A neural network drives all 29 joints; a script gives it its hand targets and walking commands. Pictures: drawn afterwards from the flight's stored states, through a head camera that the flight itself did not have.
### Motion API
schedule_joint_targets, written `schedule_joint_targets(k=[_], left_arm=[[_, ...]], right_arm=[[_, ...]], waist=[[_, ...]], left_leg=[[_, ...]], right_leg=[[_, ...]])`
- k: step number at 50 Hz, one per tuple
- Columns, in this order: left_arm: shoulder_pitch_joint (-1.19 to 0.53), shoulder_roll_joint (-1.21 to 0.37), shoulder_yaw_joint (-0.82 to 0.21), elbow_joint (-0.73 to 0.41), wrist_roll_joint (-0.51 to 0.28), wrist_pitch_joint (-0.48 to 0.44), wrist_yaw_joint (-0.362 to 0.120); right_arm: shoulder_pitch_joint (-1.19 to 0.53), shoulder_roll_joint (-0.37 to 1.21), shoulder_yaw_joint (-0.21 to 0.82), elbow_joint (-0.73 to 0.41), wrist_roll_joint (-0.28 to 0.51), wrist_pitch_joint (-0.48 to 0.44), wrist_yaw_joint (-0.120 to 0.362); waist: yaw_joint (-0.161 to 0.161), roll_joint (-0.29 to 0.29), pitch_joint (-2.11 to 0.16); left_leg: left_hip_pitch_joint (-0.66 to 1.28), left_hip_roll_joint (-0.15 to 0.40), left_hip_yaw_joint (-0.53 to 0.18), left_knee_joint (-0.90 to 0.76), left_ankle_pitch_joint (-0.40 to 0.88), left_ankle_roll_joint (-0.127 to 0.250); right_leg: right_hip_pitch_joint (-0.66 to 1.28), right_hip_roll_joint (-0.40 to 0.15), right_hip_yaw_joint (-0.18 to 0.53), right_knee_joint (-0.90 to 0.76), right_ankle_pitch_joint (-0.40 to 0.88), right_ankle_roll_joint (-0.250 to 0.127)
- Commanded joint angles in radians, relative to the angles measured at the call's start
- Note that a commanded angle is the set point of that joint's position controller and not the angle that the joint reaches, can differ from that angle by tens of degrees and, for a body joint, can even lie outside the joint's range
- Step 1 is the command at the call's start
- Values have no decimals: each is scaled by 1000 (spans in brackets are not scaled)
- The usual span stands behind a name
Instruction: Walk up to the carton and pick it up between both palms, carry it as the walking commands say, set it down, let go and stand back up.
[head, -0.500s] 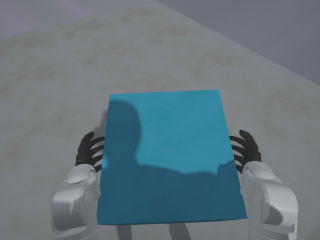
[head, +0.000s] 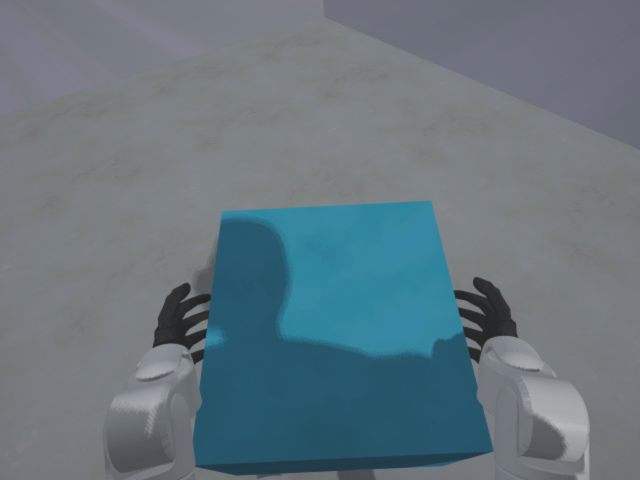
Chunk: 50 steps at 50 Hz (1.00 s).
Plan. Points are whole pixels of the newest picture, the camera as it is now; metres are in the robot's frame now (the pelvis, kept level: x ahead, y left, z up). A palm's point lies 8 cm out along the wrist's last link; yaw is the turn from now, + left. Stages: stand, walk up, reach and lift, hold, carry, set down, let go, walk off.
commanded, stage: carry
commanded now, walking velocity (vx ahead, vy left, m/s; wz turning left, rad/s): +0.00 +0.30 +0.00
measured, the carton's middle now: (332, 339) +0.29 +0.00 +0.02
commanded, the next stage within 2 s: none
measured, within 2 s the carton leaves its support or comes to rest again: neither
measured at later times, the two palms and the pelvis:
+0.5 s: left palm (12, 373) +0.23 +0.35 +0.10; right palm (327, 365) +0.23 +0.01 +0.08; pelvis -0.01 +0.18 -0.02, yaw +0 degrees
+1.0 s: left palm out of the picture +0.20 +0.55 +0.08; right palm (143, 376) +0.22 +0.21 +0.09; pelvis -0.03 +0.36 -0.01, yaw +2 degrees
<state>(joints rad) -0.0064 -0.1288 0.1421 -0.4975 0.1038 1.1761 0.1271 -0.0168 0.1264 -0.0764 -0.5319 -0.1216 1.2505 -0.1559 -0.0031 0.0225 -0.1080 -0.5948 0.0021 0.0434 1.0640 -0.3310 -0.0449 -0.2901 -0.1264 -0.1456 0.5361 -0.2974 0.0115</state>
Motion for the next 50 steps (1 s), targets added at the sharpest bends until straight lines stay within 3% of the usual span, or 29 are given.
schedule_joint_targets(k=[1,5,7,8,9,10,11,13,15,21,23,24,25,26,27,28,29,31,33,38,40,41,42,43,44,45,46,48,50], left_arm=[[-384,-842,-714,-66,-406,27,-257],[-347,-804,-722,-72,-388,39,-244],[-348,-799,-733,-79,-381,42,-236],[-342,-799,-739,-81,-373,43,-233],[-343,-787,-745,-82,-361,47,-230],[-336,-784,-755,-88,-364,53,-230],[-376,-813,-783,-99,-377,50,-237],[-455,-877,-826,-134,-416,35,-251],[-482,-911,-840,-152,-430,28,-248],[-381,-833,-778,-86,-396,44,-242],[-373,-820,-752,-64,-387,53,-247],[-374,-814,-735,-48,-381,57,-250],[-351,-799,-716,-20,-375,59,-252],[-331,-823,-693,1,-369,48,-252],[-336,-831,-695,-18,-380,49,-252],[-345,-845,-699,-25,-381,44,-256],[-367,-850,-705,-23,-389,40,-259],[-390,-863,-715,-49,-404,27,-261],[-388,-851,-720,-69,-408,23,-257],[-345,-813,-732,-84,-389,35,-242],[-349,-812,-743,-92,-382,38,-235],[-339,-809,-749,-92,-372,40,-231],[-344,-792,-754,-95,-362,44,-228],[-347,-794,-771,-103,-370,50,-229],[-371,-826,-792,-105,-381,47,-238],[-421,-859,-821,-130,-405,38,-247],[-458,-897,-840,-152,-424,31,-251],[-483,-928,-854,-168,-438,23,-249],[-447,-911,-843,-147,-433,25,-244]], right_arm=[[-488,852,747,-101,408,-42,240],[-448,815,726,-81,405,-29,239],[-426,809,712,-65,405,-25,245],[-408,809,707,-55,407,-24,249],[-393,812,701,-42,406,-24,254],[-387,802,690,-35,403,-26,254],[-407,824,680,-43,410,-31,259],[-413,853,673,-63,397,-51,270],[-425,868,670,-86,396,-66,274],[-379,808,693,-81,390,-50,263],[-391,797,704,-82,392,-38,258],[-401,788,704,-79,392,-33,256],[-406,781,704,-78,388,-26,253],[-466,767,726,-128,398,-23,254],[-487,792,731,-110,408,-23,251],[-497,808,742,-104,417,-24,252],[-493,808,740,-82,410,-27,253],[-487,840,747,-80,411,-39,252],[-485,846,752,-98,411,-44,245],[-443,810,733,-87,411,-32,244],[-421,807,720,-74,413,-28,251],[-403,808,715,-63,414,-27,254],[-395,805,709,-53,413,-27,259],[-394,800,694,-43,413,-29,259],[-410,822,690,-58,417,-34,264],[-408,840,685,-68,407,-46,270],[-411,858,679,-77,402,-56,276],[-417,870,674,-101,400,-71,279],[-401,842,672,-110,397,-73,276]], waist=[[4,-242,-106],[15,-302,-124],[3,-278,-167],[-2,-204,-209],[-6,-64,-244],[-11,266,-231],[-10,343,-243],[-8,213,-218],[-3,166,-223],[-10,130,-212],[6,83,-195],[13,7,-173],[27,-218,-146],[23,-383,-66],[19,-201,-51],[18,-124,-46],[12,-102,-61],[4,-163,-77],[4,-224,-100],[13,-303,-128],[-3,-265,-177],[-7,-176,-224],[-7,-6,-244],[-14,323,-231],[-9,338,-242],[-12,266,-231],[-9,202,-217],[-5,167,-222],[-9,160,-218]], left_leg=[[-38,47,18,-83,15,-20],[128,23,101,-399,-7,-3],[252,12,135,-619,89,8],[377,1,155,-714,149,8],[510,96,53,-732,228,17],[586,350,-269,-742,522,122],[560,350,-274,-692,585,197],[457,286,-147,-680,474,200],[406,224,-66,-686,325,188],[369,243,-142,-731,165,237],[308,199,-88,-697,101,186],[190,159,-49,-633,46,120],[-36,74,16,-439,22,39],[-139,7,11,-147,-178,22],[-144,40,-102,19,-146,20],[-131,60,-140,76,-84,12],[-131,57,-122,106,-37,2],[-129,44,-51,33,18,-22],[-72,43,0,-49,16,-27],[146,23,98,-422,-7,-9],[289,11,139,-654,108,3],[436,17,140,-725,161,4],[550,152,-7,-733,308,22],[610,370,-311,-735,543,146],[567,355,-281,-691,592,205],[506,318,-216,-677,558,206],[465,280,-132,-682,463,195],[424,220,-56,-687,328,184],[418,217,-81,-707,238,196]], right_leg=[[140,-220,125,-132,559,-97],[111,-225,96,-106,532,-82],[111,-224,80,-30,469,-49],[65,-189,51,40,364,-15],[-51,-146,13,163,162,24],[-300,10,-60,348,-306,80],[-310,38,24,532,-483,48],[-309,15,76,666,-367,24],[-275,11,50,626,-227,26],[-93,60,12,243,-209,-22],[53,55,-28,-54,-69,-39],[192,-24,43,-210,31,-52],[316,-277,379,-303,-30,-106],[190,-505,603,-331,278,-239],[170,-443,493,-286,401,-235],[146,-382,381,-249,368,-194],[142,-328,286,-222,380,-156],[193,-249,179,-161,540,-117],[194,-231,141,-139,622,-106],[140,-233,92,-103,565,-78],[121,-223,68,-16,455,-39],[47,-186,38,64,347,-3],[-91,-135,-1,202,75,37],[-328,33,-60,385,-393,73],[-310,30,43,567,-484,43],[-307,25,78,646,-426,29],[-306,9,80,670,-335,25],[-269,11,53,615,-208,29],[-232,37,31,513,-200,26]])
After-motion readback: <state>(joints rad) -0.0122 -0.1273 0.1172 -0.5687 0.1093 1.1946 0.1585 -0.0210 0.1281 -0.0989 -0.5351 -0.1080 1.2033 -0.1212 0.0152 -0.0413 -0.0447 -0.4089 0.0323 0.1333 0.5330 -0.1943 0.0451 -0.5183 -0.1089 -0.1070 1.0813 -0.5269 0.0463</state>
